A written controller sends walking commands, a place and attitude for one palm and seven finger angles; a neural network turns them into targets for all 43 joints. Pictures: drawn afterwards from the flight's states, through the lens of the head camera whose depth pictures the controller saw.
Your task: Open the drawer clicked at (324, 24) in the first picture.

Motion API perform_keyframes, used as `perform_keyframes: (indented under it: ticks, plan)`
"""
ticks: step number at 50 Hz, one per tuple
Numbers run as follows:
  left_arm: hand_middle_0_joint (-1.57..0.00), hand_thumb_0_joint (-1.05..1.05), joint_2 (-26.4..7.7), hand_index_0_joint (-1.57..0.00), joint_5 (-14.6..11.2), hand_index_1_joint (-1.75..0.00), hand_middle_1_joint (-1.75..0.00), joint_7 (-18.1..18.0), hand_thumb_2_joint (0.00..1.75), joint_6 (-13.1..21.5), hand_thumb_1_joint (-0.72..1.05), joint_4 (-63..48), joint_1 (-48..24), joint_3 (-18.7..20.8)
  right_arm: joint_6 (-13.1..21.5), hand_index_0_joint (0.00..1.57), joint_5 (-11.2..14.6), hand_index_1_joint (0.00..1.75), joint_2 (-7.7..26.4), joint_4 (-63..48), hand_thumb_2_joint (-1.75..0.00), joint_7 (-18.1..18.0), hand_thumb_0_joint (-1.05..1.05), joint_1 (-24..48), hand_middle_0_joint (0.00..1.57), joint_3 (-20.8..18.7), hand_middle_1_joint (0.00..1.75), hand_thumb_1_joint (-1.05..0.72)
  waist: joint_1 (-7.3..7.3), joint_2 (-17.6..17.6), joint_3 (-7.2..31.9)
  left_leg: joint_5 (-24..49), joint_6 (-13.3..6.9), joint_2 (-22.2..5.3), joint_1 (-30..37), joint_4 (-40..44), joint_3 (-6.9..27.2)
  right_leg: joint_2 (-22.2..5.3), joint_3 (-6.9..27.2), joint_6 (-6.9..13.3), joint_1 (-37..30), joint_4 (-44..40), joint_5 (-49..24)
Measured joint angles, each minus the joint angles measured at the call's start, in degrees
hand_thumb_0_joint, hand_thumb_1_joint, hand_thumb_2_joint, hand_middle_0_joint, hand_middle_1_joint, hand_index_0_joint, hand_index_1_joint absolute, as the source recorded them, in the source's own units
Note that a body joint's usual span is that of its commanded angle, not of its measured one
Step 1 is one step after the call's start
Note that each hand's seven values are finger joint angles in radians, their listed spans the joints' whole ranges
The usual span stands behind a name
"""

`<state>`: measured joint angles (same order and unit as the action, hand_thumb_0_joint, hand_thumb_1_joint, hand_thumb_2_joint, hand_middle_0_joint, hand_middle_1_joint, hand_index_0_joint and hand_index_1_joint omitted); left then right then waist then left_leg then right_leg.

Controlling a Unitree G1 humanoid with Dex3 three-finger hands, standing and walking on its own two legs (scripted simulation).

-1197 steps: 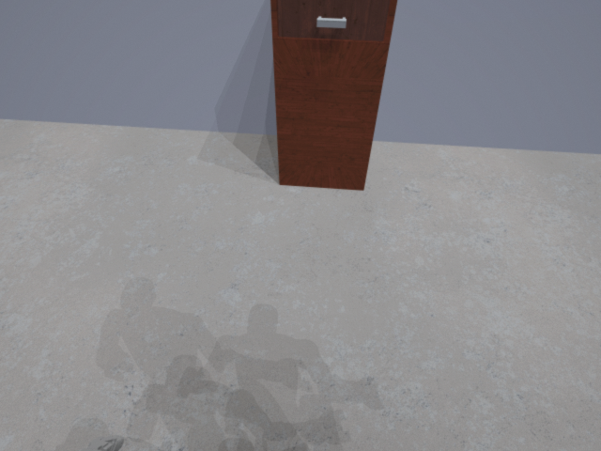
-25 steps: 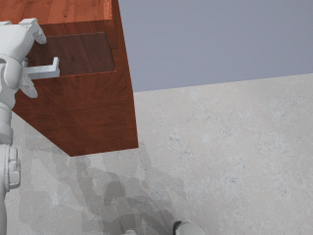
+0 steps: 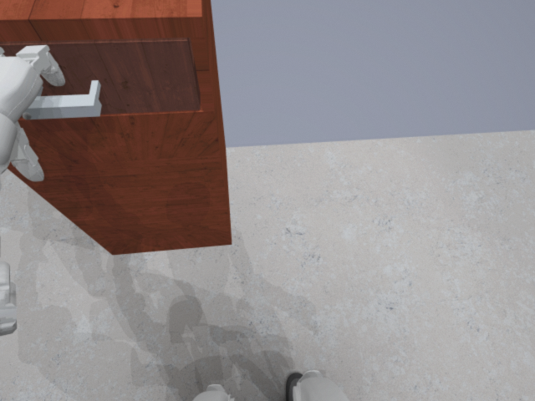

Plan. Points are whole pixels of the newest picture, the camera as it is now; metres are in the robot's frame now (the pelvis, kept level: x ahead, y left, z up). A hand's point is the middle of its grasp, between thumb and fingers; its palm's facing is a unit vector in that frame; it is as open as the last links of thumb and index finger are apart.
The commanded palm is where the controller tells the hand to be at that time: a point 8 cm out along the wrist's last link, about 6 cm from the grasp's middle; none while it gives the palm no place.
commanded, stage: lower the fingers behind the handle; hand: left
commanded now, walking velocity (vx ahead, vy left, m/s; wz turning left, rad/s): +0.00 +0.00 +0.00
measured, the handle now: (64, 97) +0.55 +0.30 +0.07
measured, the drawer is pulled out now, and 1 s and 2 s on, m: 0.00 0.00 0.00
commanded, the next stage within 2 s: close the thumb around the handle in 1.22 s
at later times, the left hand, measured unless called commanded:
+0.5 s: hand (39, 136) +0.49 +0.32 +0.06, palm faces -0.12 -0.01 -0.99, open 13.9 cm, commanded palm +0.48 +0.31 +0.11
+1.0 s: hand (42, 139) +0.49 +0.32 +0.05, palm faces -0.09 +0.00 -1.00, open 14.1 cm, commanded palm +0.48 +0.32 +0.09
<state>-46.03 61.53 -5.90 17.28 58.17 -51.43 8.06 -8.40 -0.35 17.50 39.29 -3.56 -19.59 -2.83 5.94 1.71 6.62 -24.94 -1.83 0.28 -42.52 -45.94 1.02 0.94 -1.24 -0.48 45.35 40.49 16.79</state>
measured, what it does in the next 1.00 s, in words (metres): stands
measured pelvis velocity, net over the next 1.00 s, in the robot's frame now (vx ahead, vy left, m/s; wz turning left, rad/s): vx -0.01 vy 0.01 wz -0.02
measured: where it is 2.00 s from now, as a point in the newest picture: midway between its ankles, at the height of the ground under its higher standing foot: outside the picture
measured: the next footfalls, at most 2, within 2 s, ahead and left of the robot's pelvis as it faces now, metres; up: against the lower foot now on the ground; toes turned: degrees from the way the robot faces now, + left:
none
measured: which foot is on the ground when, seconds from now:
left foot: down 0.00-1.00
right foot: down 0.00-1.00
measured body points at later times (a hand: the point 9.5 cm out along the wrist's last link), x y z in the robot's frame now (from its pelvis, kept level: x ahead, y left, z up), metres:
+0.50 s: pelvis +0.00 +0.01 +0.00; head +0.13 +0.02 +0.43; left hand +0.49 +0.32 +0.11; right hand +0.00 -0.27 -0.13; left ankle -0.05 +0.09 -0.70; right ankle +0.01 -0.13 -0.70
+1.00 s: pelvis -0.01 +0.01 -0.01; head +0.13 +0.01 +0.42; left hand +0.49 +0.32 +0.10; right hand -0.01 -0.28 -0.13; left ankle -0.05 +0.09 -0.70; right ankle +0.01 -0.13 -0.70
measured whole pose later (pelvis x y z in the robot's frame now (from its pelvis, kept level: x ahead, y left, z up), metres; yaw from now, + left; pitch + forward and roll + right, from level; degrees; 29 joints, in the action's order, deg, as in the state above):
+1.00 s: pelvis -0.01 +0.01 -0.01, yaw -1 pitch +23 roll -3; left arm -44.7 62.5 -9.3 12.9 62.2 -50.8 6.8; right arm -9.0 -0.5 16.1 39.7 -2.2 -19.5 -1.2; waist 6.5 2.5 7.0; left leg -26.7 -2.5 0.1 -47.2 -50.6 0.2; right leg 1.2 -0.5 -1.0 50.1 44.5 17.8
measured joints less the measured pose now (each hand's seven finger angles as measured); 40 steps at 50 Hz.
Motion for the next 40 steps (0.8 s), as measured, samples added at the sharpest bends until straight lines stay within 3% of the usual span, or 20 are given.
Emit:
perform_keyframes:
  ticks: [4,8,14,20,27,40]
  plan:
    - [-0.31,0.00,1.10,-0.32,0.17,-1.20,-1.20,-1.16,0.30,-3.76,-0.49,1.21,0.55,-0.50,-0.38,0.21,0.00,0.30,-0.52,0.07,-0.89,1.04,0.00,0.45,0.20,0.54,0.30,-0.90,-0.21,0.80,0.25,-0.30,-0.32,-0.11,0.00,-0.12,-0.49,0.14,0.49,-0.33,0.07,-0.11,-0.01]
    - [-0.31,0.00,1.97,-0.32,0.32,-1.20,-1.20,-0.03,0.30,-5.72,-0.49,2.69,0.56,-1.89,-0.60,0.21,0.47,0.30,-1.76,0.20,-0.89,1.15,0.00,0.54,0.21,1.30,0.30,-0.90,-0.25,1.14,0.04,-0.16,-0.59,-0.03,1.01,0.61,-0.69,0.09,0.71,-0.52,-0.91,-0.87,-0.22]
    - [-0.32,0.00,2.19,-0.32,0.50,-1.20,-1.20,1.25,0.30,-3.96,-0.49,2.28,1.01,-1.70,-0.57,0.21,0.40,0.30,-3.07,0.25,-0.89,0.88,0.00,0.05,0.21,1.89,0.30,-0.90,-0.02,1.10,0.00,-0.27,-0.72,0.15,1.40,0.65,-0.68,-0.08,0.72,-0.64,-1.33,-0.87,-0.05]
    - [-0.32,0.00,1.94,-0.32,0.40,-1.20,-1.20,-0.13,0.30,-2.55,-0.49,2.07,1.49,-1.35,-0.67,0.21,-0.02,0.30,-2.73,0.44,-0.89,1.25,0.00,-0.60,0.21,1.40,0.30,-0.90,-0.38,1.23,0.26,-0.87,-0.79,0.22,-0.09,-0.81,-0.67,-0.16,0.69,-0.73,0.12,0.50,0.52]
    - [-0.31,0.00,3.05,-0.31,0.90,-1.20,-1.20,-2.15,0.30,-2.97,-0.49,2.09,1.95,-1.37,-0.63,0.21,-0.31,0.30,-1.79,0.85,-0.89,1.58,0.00,-0.65,0.21,0.81,0.30,-0.90,-0.35,1.03,0.37,-1.29,-0.81,0.26,-1.82,-2.28,-0.47,-0.20,0.48,-0.74,1.74,1.81,0.90]
    - [-0.31,0.00,1.72,-0.30,1.09,-1.20,-1.20,-3.64,0.30,-3.91,-0.49,3.61,1.11,-0.71,-0.70,0.21,-0.49,0.30,-1.05,0.74,-0.89,1.54,0.00,0.31,0.21,1.30,0.30,-0.90,0.65,0.38,0.65,-1.69,-0.63,-0.20,-3.97,-4.07,-0.62,0.27,0.59,-0.50,3.97,3.41,1.00]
